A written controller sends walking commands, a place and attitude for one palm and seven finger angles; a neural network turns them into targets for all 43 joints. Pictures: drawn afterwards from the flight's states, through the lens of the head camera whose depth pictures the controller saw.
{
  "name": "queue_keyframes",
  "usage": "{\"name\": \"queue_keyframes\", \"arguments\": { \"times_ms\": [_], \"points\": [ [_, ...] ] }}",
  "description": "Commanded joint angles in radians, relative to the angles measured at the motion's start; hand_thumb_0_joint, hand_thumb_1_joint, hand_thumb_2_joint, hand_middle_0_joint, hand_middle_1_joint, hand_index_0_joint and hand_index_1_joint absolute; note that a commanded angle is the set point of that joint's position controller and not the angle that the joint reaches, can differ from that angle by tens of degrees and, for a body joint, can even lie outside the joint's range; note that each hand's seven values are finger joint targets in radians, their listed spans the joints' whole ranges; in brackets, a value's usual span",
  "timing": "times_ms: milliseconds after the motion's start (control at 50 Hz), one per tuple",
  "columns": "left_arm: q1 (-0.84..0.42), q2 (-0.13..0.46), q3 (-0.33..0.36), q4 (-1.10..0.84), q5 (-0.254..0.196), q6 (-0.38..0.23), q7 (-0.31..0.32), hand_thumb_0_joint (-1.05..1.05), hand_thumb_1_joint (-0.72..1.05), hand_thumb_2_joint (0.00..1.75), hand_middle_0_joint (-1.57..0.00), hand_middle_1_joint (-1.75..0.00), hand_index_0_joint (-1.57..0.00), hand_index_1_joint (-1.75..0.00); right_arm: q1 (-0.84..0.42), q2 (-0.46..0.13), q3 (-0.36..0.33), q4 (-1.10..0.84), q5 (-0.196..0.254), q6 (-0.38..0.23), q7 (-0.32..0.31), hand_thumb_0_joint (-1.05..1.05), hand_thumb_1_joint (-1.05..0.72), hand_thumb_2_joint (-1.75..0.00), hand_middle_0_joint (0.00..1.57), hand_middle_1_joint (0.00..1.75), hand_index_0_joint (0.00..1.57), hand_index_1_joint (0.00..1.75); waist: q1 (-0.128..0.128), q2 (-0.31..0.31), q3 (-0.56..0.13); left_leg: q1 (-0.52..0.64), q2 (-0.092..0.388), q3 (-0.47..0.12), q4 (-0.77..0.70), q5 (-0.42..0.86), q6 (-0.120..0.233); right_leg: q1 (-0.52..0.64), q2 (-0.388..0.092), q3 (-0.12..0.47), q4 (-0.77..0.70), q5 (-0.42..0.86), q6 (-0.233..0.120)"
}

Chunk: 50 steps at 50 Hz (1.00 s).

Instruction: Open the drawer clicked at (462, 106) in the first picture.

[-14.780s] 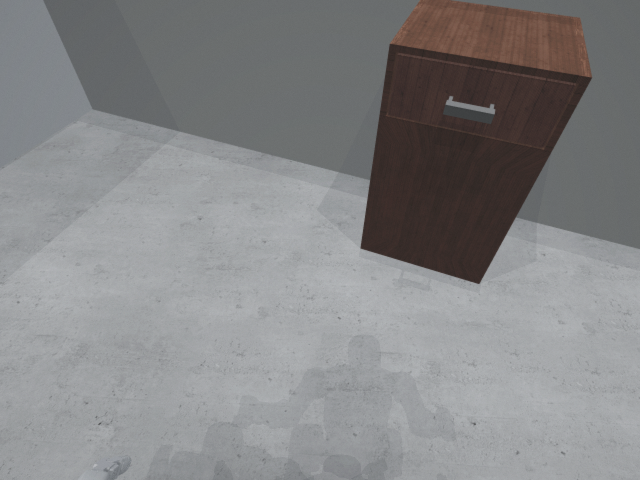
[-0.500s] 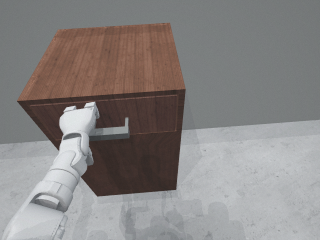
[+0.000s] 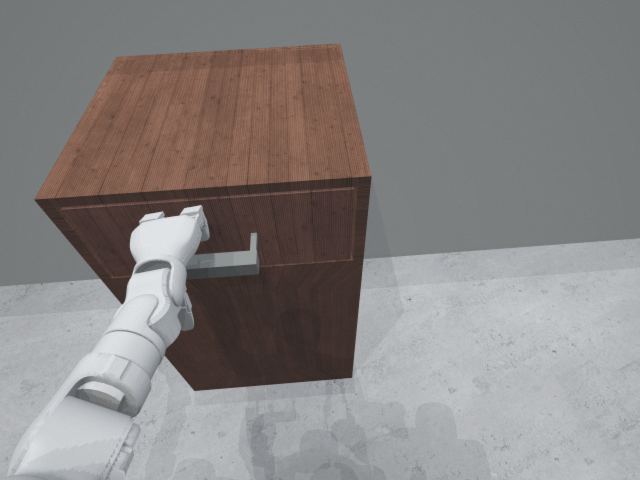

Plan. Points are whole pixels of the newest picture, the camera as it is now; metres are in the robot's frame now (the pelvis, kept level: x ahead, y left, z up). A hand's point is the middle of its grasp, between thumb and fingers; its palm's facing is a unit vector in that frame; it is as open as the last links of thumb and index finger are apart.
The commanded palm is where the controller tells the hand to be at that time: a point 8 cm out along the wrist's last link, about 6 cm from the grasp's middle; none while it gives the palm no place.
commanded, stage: move the hooked fingers above the handle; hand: left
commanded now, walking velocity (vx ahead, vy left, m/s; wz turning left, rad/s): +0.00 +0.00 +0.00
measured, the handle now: (220, 253) +0.46 +0.18 -0.03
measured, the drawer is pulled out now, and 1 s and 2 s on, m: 0.00 0.00 0.00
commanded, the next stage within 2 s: none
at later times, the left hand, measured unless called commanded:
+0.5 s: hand (171, 256) +0.41 +0.23 +0.04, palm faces -0.11 -0.04 -0.99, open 13.7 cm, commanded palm +0.39 +0.20 +0.09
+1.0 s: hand (197, 247) +0.42 +0.19 +0.05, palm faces -0.01 -0.04 -1.00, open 13.7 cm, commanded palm +0.39 +0.20 +0.09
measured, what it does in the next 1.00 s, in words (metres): stands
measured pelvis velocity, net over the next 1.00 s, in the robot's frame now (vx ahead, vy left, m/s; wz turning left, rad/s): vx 0.00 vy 0.00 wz -0.04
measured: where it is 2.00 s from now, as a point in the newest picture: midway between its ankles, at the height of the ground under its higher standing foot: outside the picture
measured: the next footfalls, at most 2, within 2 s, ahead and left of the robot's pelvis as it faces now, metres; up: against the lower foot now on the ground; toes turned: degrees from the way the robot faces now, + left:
none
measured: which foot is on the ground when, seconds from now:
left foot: down 0.00-1.00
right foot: down 0.00-1.00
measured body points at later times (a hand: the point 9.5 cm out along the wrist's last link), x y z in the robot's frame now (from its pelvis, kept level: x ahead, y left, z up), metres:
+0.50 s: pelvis +0.00 +0.00 +0.00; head +0.03 -0.02 +0.45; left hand +0.41 +0.23 +0.09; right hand +0.08 -0.25 -0.14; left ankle +0.02 +0.11 -0.72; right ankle -0.06 -0.11 -0.72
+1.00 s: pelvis +0.00 +0.00 +0.00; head +0.02 -0.03 +0.45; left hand +0.42 +0.19 +0.10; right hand +0.08 -0.24 -0.15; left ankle +0.02 +0.12 -0.72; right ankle -0.06 -0.11 -0.72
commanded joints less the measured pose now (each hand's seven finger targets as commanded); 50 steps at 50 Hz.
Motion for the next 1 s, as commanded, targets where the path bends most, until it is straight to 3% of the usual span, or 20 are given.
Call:
{"name": "queue_keyframes", "arguments": {
  "times_ms": [0, 40, 80, 100, 200, 240, 300, 360, 400, 440, 500, 580, 620, 680, 700, 760, 820, 860, 900, 980],
  "points": [
    [-0.469, 0.037, -0.024, -0.377, 0.054, -0.266, 0.018, 0.0, -0.5, 0.3, -0.3, -1.2, -0.3, -1.2, 0.001, -0.123, -0.062, -0.111, -0.029, -0.07, -0.012, 0.0, -0.9, -0.9, 0.2, 0.3, 0.2, 0.3, -0.06, 0.01, -0.281, 0.339, -0.011, 0.034, 0.016, 0.309, 0.046, -0.1, 0.007, -0.035, -0.058, 0.37, -0.021],
    [-0.455, 0.108, 0.078, -0.399, 0.086, -0.323, 0.102, 0.0, -0.5, 0.3, -0.3, -1.2, -0.3, -1.2, 0.015, -0.116, -0.074, -0.101, -0.033, -0.076, -0.002, 0.0, -0.9, -0.9, 0.2, 0.3, 0.2, 0.3, -0.023, 0.064, -0.332, 0.363, 0.003, 0.02, 0.043, 0.349, 0.031, -0.148, 0.02, -0.049, -0.018, 0.347, -0.033],
    [-0.432, 0.195, 0.198, -0.362, 0.112, -0.317, 0.207, 0.0, -0.5, 0.3, -0.3, -1.2, -0.3, -1.2, 0.013, -0.116, -0.075, -0.093, -0.034, -0.075, 0.011, 0.0, -0.9, -0.9, 0.2, 0.3, 0.2, 0.3, 0.004, 0.039, -0.345, 0.296, 0.004, 0.019, 0.061, 0.352, 0.019, -0.153, 0.027, -0.062, 0.017, 0.343, -0.038],
    [-0.421, 0.297, 0.306, -0.327, 0.121, -0.291, 0.262, 0.0, -0.5, 0.3, -0.3, -1.2, -0.3, -1.2, 0.016, -0.122, -0.072, -0.087, -0.039, -0.072, 0.015, 0.0, -0.9, -0.9, 0.2, 0.3, 0.2, 0.3, 0.037, 0.025, -0.356, 0.233, -0.003, 0.02, 0.058, 0.34, 0.014, -0.119, 0.028, -0.063, 0.034, 0.338, -0.043],
    [-0.362, 0.298, 0.268, -0.168, 0.129, -0.056, 0.364, 0.0, -0.5, 0.3, -0.3, -1.2, -0.3, -1.2, -0.066, -0.13, -0.044, -0.122, -0.032, -0.031, 0.018, 0.0, -0.9, -0.9, 0.2, 0.3, 0.2, 0.3, 0.06, -0.061, -0.345, 0.125, -0.018, 0.087, 0.023, 0.257, 0.014, -0.013, 0.026, -0.044, 0.003, 0.34, -0.032],
    [-0.355, 0.261, 0.216, -0.115, 0.133, 0.034, 0.346, 0.0, -0.5, 0.3, -0.3, -1.2, -0.3, -1.2, -0.06, -0.131, -0.042, -0.116, -0.021, -0.018, 0.02, 0.0, -0.9, -0.9, 0.2, 0.3, 0.2, 0.3, 0.056, -0.051, -0.363, 0.141, -0.011, 0.101, 0.002, 0.261, 0.013, 0.015, 0.026, -0.041, -0.017, 0.362, -0.026],
    [-0.412, 0.305, 0.223, -0.063, 0.092, 0.123, 0.294, 0.0, -0.5, 0.3, -0.3, -1.2, -0.3, -1.2, -0.089, -0.14, -0.031, -0.11, -0.002, -0.001, 0.003, 0.0, -0.9, -0.9, 0.2, 0.3, 0.2, 0.3, 0.04, -0.145, -0.358, 0.133, -0.011, 0.103, -0.031, 0.219, 0.023, 0.094, 0.015, -0.016, -0.062, 0.369, -0.008],
    [-0.421, 0.302, 0.203, -0.061, 0.051, 0.106, 0.19, 0.0, -0.5, 0.3, -0.3, -1.2, -0.3, -1.2, -0.077, -0.149, -0.031, -0.11, 0.007, -0.002, -0.021, 0.0, -0.9, -0.9, 0.2, 0.3, 0.2, 0.3, 0.004, -0.189, -0.326, 0.148, -0.014, 0.104, -0.048, 0.206, 0.042, 0.131, -0.004, -0.006, -0.103, 0.437, 0.014],
    [-0.396, 0.276, 0.175, -0.073, 0.047, 0.048, 0.116, 0.0, -0.5, 0.3, -0.3, -1.2, -0.3, -1.2, -0.066, -0.156, -0.033, -0.12, 0.006, -0.008, -0.034, 0.0, -0.9, -0.9, 0.2, 0.3, 0.2, 0.3, -0.014, -0.201, -0.302, 0.154, -0.015, 0.099, -0.053, 0.212, 0.047, 0.137, -0.011, -0.005, -0.111, 0.464, 0.016],
    [-0.389, 0.12, 0.043, -0.133, 0.055, -0.042, 0.051, 0.0, -0.5, 0.3, -0.3, -1.2, -0.3, -1.2, -0.048, -0.148, -0.043, -0.128, 0.0, -0.024, -0.035, 0.0, -0.9, -0.9, 0.2, 0.3, 0.2, 0.3, -0.046, -0.143, -0.251, 0.213, -0.015, 0.095, -0.039, 0.238, 0.053, 0.054, -0.007, -0.014, -0.114, 0.481, 0.009],
    [-0.388, -0.01, -0.064, -0.242, 0.055, -0.185, 0.002, 0.0, -0.5, 0.3, -0.3, -1.2, -0.3, -1.2, -0.011, -0.13, -0.056, -0.128, -0.013, -0.052, -0.019, 0.0, -0.9, -0.9, 0.2, 0.3, 0.2, 0.3, -0.072, -0.045, -0.23, 0.287, -0.012, 0.069, -0.007, 0.281, 0.051, -0.048, 0.004, -0.023, -0.098, 0.419, -0.01],
    [-0.412, 0.059, 0.035, -0.345, 0.057, -0.311, 0.078, 0.0, -0.5, 0.3, -0.3, -1.2, -0.3, -1.2, 0.017, -0.122, -0.078, -0.117, -0.024, -0.071, 0.0, 0.0, -0.9, -0.9, 0.2, 0.3, 0.2, 0.3, -0.044, 0.018, -0.278, 0.328, 0.001, 0.035, 0.031, 0.305, 0.039, -0.138, 0.017, -0.041, -0.048, 0.345, -0.026],
    [-0.45, 0.167, 0.152, -0.398, 0.081, -0.333, 0.162, 0.0, -0.5, 0.3, -0.3, -1.2, -0.3, -1.2, 0.016, -0.128, -0.084, -0.107, -0.024, -0.073, 0.009, 0.0, -0.9, -0.9, 0.2, 0.3, 0.2, 0.3, -0.016, 0.045, -0.343, 0.324, 0.006, 0.02, 0.049, 0.333, 0.027, -0.152, 0.022, -0.05, -0.008, 0.342, -0.034],
    [-0.455, 0.257, 0.27, -0.354, 0.131, -0.275, 0.317, 0.0, -0.5, 0.3, -0.3, -1.2, -0.3, -1.2, 0.001, -0.124, -0.079, -0.092, -0.038, -0.072, 0.025, 0.0, -0.9, -0.9, 0.2, 0.3, 0.2, 0.3, 0.012, 0.036, -0.379, 0.247, -0.003, 0.026, 0.075, 0.349, 0.017, -0.147, 0.032, -0.066, 0.045, 0.349, -0.041],
    [-0.447, 0.336, 0.342, -0.329, 0.14, -0.234, 0.352, 0.0, -0.5, 0.3, -0.3, -1.2, -0.3, -1.2, -0.003, -0.132, -0.076, -0.092, -0.042, -0.066, 0.025, 0.0, -0.9, -0.9, 0.2, 0.3, 0.2, 0.3, 0.037, 0.024, -0.404, 0.215, -0.009, 0.03, 0.073, 0.344, 0.014, -0.112, 0.033, -0.066, 0.056, 0.349, -0.044],
    [-0.413, 0.297, 0.283, -0.248, 0.151, -0.086, 0.399, 0.0, -0.5, 0.3, -0.3, -1.2, -0.3, -1.2, -0.051, -0.129, -0.062, -0.106, -0.036, -0.046, 0.029, 0.0, -0.9, -0.9, 0.2, 0.3, 0.2, 0.3, 0.045, 0.015, -0.409, 0.196, -0.011, 0.072, 0.052, 0.319, 0.014, -0.064, 0.034, -0.06, 0.031, 0.367, -0.035],
    [-0.406, 0.23, 0.199, -0.081, 0.133, 0.086, 0.344, 0.0, -0.5, 0.3, -0.3, -1.2, -0.3, -1.2, -0.054, -0.14, -0.055, -0.089, -0.018, -0.025, 0.038, 0.0, -0.9, -0.9, 0.2, 0.3, 0.2, 0.3, 0.022, -0.04, -0.404, 0.185, -0.003, 0.084, 0.012, 0.288, 0.014, -0.015, 0.035, -0.056, -0.007, 0.374, -0.022],
    [-0.426, 0.266, 0.209, -0.096, 0.091, 0.133, 0.284, 0.0, -0.5, 0.3, -0.3, -1.2, -0.3, -1.2, -0.067, -0.148, -0.049, -0.099, -0.005, -0.007, 0.027, 0.0, -0.9, -0.9, 0.2, 0.3, 0.2, 0.3, 0.021, -0.104, -0.391, 0.191, -0.002, 0.09, -0.01, 0.275, 0.023, 0.042, 0.029, -0.041, -0.042, 0.397, -0.012],
    [-0.396, 0.265, 0.2, -0.086, 0.043, 0.143, 0.211, 0.0, -0.5, 0.3, -0.3, -1.2, -0.3, -1.2, -0.077, -0.154, -0.041, -0.114, 0.001, 0.003, 0.006, 0.0, -0.9, -0.9, 0.2, 0.3, 0.2, 0.3, 0.011, -0.173, -0.374, 0.177, -0.011, 0.091, -0.026, 0.255, 0.034, 0.111, 0.014, -0.026, -0.073, 0.44, 0.0],
    [-0.303, 0.236, 0.156, -0.044, 0.061, 0.062, 0.083, 0.0, -0.5, 0.3, -0.3, -1.2, -0.3, -1.2, -0.072, -0.155, -0.025, -0.13, 0.001, 0.001, -0.025, 0.0, -0.9, -0.9, 0.2, 0.3, 0.2, 0.3, 0.002, -0.233, -0.226, 0.141, -0.015, 0.098, -0.055, 0.209, 0.048, 0.099, -0.006, -0.021, -0.111, 0.461, 0.013]
  ]
}}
